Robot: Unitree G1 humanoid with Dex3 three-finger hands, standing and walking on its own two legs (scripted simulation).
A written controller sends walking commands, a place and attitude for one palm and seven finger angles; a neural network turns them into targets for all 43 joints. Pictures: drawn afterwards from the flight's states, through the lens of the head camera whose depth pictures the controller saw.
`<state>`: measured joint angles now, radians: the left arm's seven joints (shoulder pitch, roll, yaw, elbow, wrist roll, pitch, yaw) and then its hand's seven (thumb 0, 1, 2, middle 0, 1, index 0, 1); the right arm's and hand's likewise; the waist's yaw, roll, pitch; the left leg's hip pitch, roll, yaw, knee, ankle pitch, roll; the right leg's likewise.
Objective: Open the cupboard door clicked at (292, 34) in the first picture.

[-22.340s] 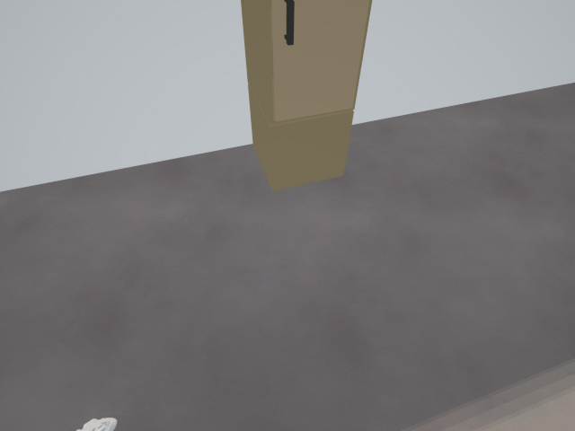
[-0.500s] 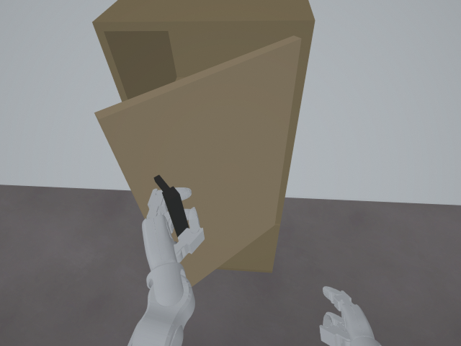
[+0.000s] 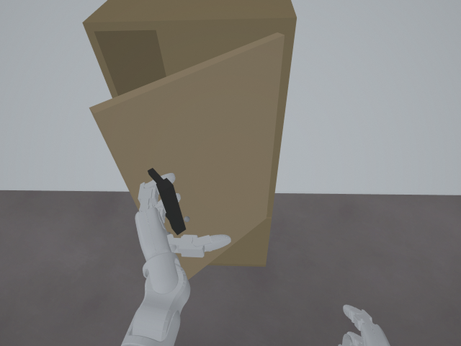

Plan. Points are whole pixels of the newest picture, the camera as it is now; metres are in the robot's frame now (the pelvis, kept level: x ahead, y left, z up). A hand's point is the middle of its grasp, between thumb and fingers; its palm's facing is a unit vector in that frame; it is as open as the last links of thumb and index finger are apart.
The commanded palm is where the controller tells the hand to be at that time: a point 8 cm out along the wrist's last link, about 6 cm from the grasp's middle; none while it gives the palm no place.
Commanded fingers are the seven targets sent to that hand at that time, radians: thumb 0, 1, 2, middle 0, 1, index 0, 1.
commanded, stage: open thumb and fingers to let go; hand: left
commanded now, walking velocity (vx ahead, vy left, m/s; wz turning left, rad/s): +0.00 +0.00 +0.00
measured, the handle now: (166, 202) +0.35 +0.13 +0.08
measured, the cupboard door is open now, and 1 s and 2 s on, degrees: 43 43 43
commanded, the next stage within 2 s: slide the hand sideways off the handle in 0.16 s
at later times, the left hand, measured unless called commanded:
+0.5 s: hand (176, 235) +0.28 +0.11 +0.08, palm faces -0.11 -0.99 -0.01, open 16.2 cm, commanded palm +0.26 +0.15 +0.08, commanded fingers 0.00 -0.50 0.30 -0.15 -0.30 -0.15 -0.30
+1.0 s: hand (157, 257) +0.24 +0.13 +0.07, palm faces -0.03 -1.00 +0.00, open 16.2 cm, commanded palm +0.22 +0.19 +0.08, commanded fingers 0.00 -0.50 0.30 -0.15 -0.30 -0.15 -0.30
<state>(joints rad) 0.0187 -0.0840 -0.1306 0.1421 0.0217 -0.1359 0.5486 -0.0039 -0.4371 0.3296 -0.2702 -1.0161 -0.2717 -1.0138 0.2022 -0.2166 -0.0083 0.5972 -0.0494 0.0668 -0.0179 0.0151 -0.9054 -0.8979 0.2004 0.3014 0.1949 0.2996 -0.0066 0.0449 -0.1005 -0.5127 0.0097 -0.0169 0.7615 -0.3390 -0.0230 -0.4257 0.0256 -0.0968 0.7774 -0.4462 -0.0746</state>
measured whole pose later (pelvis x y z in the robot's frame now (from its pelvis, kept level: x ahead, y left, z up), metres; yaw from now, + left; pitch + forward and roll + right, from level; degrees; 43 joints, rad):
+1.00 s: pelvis +0.01 +0.03 -0.01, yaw -1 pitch +6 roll +0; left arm 0.33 0.11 -0.12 -0.14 -0.11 -0.21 0.03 -0.01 -0.50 0.30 -0.17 -0.31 -0.17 -0.31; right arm 0.24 -0.22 0.03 0.48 0.01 -0.05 -0.01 0.02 -0.90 -0.90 0.20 0.30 0.20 0.30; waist 0.01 0.04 -0.08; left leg -0.55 0.00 0.02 0.84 -0.39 0.02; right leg -0.46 0.01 -0.06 0.82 -0.47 -0.03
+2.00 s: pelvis +0.00 +0.03 +0.00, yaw +0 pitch +4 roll -2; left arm 0.53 0.24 0.15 -0.33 -0.30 -0.13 -0.20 -0.01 -0.50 0.30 -0.15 -0.30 -0.15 -0.30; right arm 0.26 -0.23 0.05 0.50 0.05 -0.15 -0.07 0.02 -0.90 -0.90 0.20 0.30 0.20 0.30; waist 0.03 0.07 -0.11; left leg -0.53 0.00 -0.01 0.84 -0.38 0.02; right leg -0.41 0.02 -0.09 0.78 -0.45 -0.03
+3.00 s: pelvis +0.03 +0.03 +0.04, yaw -2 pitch -3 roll +0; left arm 0.47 0.33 0.32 -0.37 -0.08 -0.06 0.11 0.01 0.86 0.89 -0.21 -0.30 -0.20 -0.30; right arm 0.19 -0.23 0.02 0.62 0.00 -0.06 -0.07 0.02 -0.90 -0.90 0.20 0.30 0.20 0.30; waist 0.07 0.06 0.01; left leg -0.12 -0.01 0.04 0.41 -0.23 0.02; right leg -0.02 0.02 -0.04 0.36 -0.27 -0.02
